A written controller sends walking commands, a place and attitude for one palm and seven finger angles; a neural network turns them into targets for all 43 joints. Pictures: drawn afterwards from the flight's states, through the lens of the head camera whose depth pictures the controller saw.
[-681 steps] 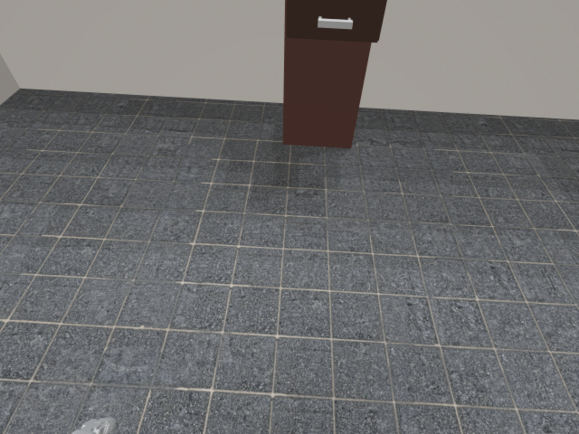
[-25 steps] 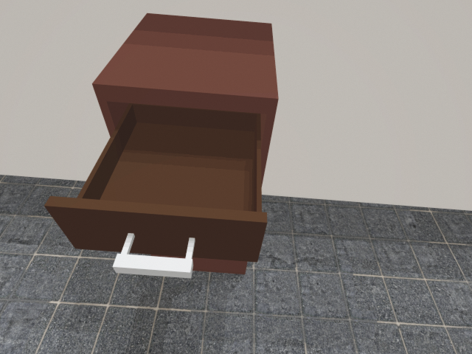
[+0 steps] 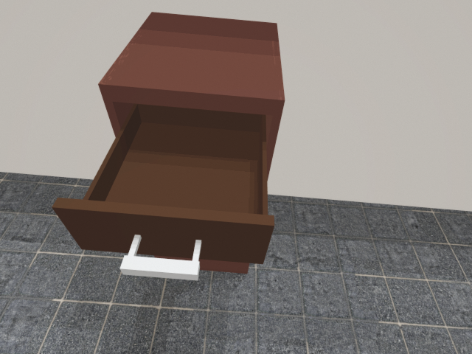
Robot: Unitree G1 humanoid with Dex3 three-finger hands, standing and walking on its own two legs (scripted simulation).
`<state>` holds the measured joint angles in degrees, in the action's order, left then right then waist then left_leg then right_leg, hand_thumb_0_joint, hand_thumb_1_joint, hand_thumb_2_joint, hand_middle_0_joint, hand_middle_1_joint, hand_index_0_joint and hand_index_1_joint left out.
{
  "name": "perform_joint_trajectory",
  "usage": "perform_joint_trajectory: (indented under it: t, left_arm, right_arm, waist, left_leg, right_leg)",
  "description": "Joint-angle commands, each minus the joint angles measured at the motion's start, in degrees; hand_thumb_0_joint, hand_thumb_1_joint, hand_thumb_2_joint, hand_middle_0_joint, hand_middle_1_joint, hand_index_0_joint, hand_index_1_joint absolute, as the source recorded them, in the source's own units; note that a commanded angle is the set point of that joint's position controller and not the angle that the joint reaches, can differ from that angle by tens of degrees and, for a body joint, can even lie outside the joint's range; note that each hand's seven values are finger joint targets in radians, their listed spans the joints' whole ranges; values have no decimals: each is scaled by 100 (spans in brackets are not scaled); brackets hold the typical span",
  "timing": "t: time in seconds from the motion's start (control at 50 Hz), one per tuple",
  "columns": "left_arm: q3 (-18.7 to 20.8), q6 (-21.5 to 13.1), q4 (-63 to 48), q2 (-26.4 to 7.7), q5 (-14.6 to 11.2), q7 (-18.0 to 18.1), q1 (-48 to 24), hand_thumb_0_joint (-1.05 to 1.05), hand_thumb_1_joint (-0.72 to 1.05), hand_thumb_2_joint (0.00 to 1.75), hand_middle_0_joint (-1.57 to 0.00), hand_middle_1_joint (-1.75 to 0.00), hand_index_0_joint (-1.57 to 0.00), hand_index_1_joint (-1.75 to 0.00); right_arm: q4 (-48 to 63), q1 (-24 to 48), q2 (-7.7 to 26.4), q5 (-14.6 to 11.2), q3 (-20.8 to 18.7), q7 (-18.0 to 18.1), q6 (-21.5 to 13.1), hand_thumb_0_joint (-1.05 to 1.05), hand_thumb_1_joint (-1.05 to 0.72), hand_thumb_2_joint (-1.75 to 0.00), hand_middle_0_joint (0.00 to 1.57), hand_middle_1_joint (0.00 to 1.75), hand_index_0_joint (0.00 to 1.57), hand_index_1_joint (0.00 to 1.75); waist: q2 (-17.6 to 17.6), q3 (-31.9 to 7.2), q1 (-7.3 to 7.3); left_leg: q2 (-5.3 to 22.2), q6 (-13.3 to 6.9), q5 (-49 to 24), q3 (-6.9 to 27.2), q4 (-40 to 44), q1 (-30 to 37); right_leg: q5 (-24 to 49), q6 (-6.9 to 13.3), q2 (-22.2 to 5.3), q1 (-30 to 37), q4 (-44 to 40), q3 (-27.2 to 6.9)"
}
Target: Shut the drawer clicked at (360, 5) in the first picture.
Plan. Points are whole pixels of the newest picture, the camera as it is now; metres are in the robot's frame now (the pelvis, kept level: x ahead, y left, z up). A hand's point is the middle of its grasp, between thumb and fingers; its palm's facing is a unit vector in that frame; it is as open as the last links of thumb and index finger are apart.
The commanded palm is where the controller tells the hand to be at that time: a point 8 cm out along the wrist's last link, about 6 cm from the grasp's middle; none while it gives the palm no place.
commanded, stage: look again from close up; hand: left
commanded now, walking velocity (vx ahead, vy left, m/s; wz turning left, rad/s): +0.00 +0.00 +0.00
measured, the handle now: (164, 255) +0.27 +0.15 +0.02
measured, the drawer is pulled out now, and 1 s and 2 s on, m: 0.29 0.30 0.30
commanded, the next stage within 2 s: raise the hand and make a fist in 0.42 s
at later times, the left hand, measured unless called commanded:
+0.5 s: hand out of the picture -0.01 +0.15 -0.18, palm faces +0.01 -0.99 -0.16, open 7.4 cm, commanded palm none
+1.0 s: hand out of the picture +0.12 +0.13 -0.02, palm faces +0.04 -1.00 -0.03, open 6.0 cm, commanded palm +0.09 +0.19 -0.01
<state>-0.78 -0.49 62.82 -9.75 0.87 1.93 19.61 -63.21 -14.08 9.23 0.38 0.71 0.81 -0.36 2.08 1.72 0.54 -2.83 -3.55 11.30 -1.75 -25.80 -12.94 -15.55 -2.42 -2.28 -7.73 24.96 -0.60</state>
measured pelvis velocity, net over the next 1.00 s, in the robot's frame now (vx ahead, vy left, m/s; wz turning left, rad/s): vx -0.02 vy -0.05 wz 0.03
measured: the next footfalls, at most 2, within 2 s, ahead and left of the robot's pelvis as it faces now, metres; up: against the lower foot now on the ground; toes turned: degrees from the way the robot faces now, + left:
none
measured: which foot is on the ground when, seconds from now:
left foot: down 0.00-1.00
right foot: down 0.00-1.00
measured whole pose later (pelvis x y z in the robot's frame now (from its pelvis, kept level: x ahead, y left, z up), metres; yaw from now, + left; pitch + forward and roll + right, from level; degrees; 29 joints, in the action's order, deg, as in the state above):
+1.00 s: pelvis -0.02 -0.05 -0.08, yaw +2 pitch +10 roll -2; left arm 4.7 -27.0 -10.0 -11.5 -13.8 -14.9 40.2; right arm -27.4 -8.0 13.6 -1.3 -3.0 1.2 -14.2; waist 0.0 -8.5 2.1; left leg 1.0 1.0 26.7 3.1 -64.2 -47.3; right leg -32.5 2.3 1.3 -40.5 63.2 4.8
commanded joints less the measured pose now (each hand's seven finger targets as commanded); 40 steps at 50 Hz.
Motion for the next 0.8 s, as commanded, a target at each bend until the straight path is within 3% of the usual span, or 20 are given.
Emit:
perform_joint_trajectory:
  t: [0.0,0.36,0.48,0.5,0.52,0.54,0.56,0.58,0.6,0.62,0.64,0.66,0.68,0.7,0.72,0.74,0.76,0.78]
  left_arm:
    - [75,-64,-115,-481,12,61,452,0,90,90,-20,-30,-20,-30]
    - [83,-82,-104,-398,-9,69,458,0,90,90,-20,-30,-20,-30]
    - [87,-79,-99,-371,-10,76,454,0,90,90,-20,-30,-20,-30]
    - [72,-194,-2,-547,110,247,497,0,90,90,-20,-30,-20,-30]
    - [655,-1300,-9214,-1656,-1124,262,-3420,0,90,90,-22,-32,-22,-32]
    - [643,-1018,-8045,-1336,-670,581,-1285,0,90,90,-24,-34,-24,-34]
    - [-37,-264,-6906,-255,-769,782,562,0,90,90,-26,-37,-26,-37]
    - [-498,-199,-7032,369,-904,692,511,0,90,90,-28,-39,-28,-39]
    - [-341,-426,-7344,168,-1001,614,335,0,90,90,-30,-41,-30,-41]
    - [-175,-687,-7169,-22,-920,531,448,0,90,90,-32,-43,-32,-43]
    - [-166,-988,-6793,177,-929,370,825,0,90,90,-34,-45,-34,-45]
    - [-176,-1315,-6456,401,-947,135,1549,0,90,90,-36,-47,-36,-47]
    - [-57,-1675,-6118,409,-998,-171,1990,0,90,90,-38,-50,-38,-50]
    - [136,-2073,-5962,383,-1134,-562,2441,0,90,90,-40,-52,-40,-52]
    - [215,-2493,-5973,329,-1254,-982,2608,0,90,90,-42,-54,-42,-54]
    - [424,-2829,-6067,95,-1341,-1298,2543,0,90,90,-44,-56,-44,-56]
    - [610,-3203,-6698,-191,-1309,-1474,2279,0,90,90,-46,-58,-46,-58]
    - [513,-3477,-7312,-274,-1305,-1664,2203,0,90,90,-48,-60,-48,-60]
  right_arm:
    - [200,-188,726,-24,-158,18,-92,0,-90,-90,20,30,20,30]
    - [67,-378,568,-40,-150,37,-107,0,-90,-90,20,30,20,30]
    - [34,-393,546,-30,-145,45,-113,0,-90,-90,20,30,20,30]
    - [466,6,709,-35,-124,21,-158,0,-90,-90,20,30,20,30]
    - [2625,-206,1582,-303,-304,260,-938,0,-90,-90,20,30,20,30]
    - [2228,318,1052,-303,-93,445,-1532,0,-90,-90,20,30,20,30]
    - [2208,298,810,-369,-216,373,-1750,0,-90,-90,20,30,20,30]
    - [2131,111,951,-405,-168,336,-1829,0,-90,-90,20,30,20,30]
    - [2434,317,1067,-383,-227,359,-1925,0,-90,-90,20,30,20,30]
    - [2546,325,1196,-284,-273,328,-1982,0,-90,-90,20,30,20,30]
    - [2705,326,1178,-183,-326,282,-1992,0,-90,-90,20,30,20,30]
    - [2906,447,1135,-175,-391,190,-1991,0,-90,-90,20,30,20,30]
    - [3071,526,1119,-130,-441,105,-1956,0,-90,-90,20,30,20,30]
    - [3229,632,1090,-117,-506,22,-1902,0,-90,-90,20,30,20,30]
    - [3392,732,1095,-109,-555,-77,-1852,0,-90,-90,20,30,20,30]
    - [3572,814,1119,-114,-593,-143,-1838,0,-90,-90,20,30,20,30]
    - [3735,738,1102,-124,-608,-213,-1861,0,-90,-90,20,30,20,30]
    - [3983,783,1079,-110,-610,-259,-1899,0,-90,-90,20,30,20,30]
  waist:
    - [-262,308,-19]
    - [-137,250,-21]
    - [-265,257,-23]
    - [-334,539,61]
    - [-1185,-2405,-715]
    - [-1830,-2461,-90]
    - [-1436,-1289,-196]
    - [-1027,-672,-281]
    - [-782,-113,-327]
    - [-222,-30,-491]
    - [423,43,-450]
    - [612,-71,-195]
    - [1004,-272,-48]
    - [1079,-376,119]
    - [1012,-483,179]
    - [814,-712,205]
    - [178,-1083,285]
    - [-404,-1581,267]
  left_leg:
    - [779,83,353,846,799,-1]
    - [765,97,30,674,683,134]
    - [775,107,-125,633,652,198]
    - [822,282,-784,486,-294,-200]
    - [306,276,-842,322,256,1603]
    - [613,342,-1048,334,309,1743]
    - [674,568,-339,662,602,622]
    - [537,414,401,600,458,169]
    - [450,319,911,639,227,-330]
    - [376,266,1096,654,-76,-619]
    - [362,280,1110,674,-373,-930]
    - [346,332,1014,572,-628,-1167]
    - [318,369,888,453,-1004,-1535]
    - [300,410,751,333,-1351,-1849]
    - [273,436,678,254,-1662,-2104]
    - [241,428,665,192,-1959,-2377]
    - [222,392,524,142,-2158,-2352]
    - [226,336,347,100,-2365,-2210]
  right_leg:
    - [306,314,-309,-449,-423,-213]
    - [497,340,-280,-449,-457,-319]
    - [589,350,-285,-492,-438,-339]
    - [1052,337,-417,-674,-537,-438]
    - [1141,393,154,-394,175,337]
    - [372,511,275,-616,686,424]
    - [-386,413,247,-1175,845,580]
    - [-244,390,225,-1303,730,575]
    - [-306,373,224,-1427,490,622]
    - [-493,347,251,-1760,472,671]
    - [-674,333,323,-2108,686,767]
    - [-817,363,346,-2216,894,805]
    - [-957,364,377,-2495,1182,819]
    - [-962,382,393,-2728,1479,798]
    - [-911,403,369,-2897,1727,728]
    - [-830,423,326,-2973,1958,601]
    - [-618,468,288,-2911,2194,452]
    - [-434,492,286,-2918,2437,357]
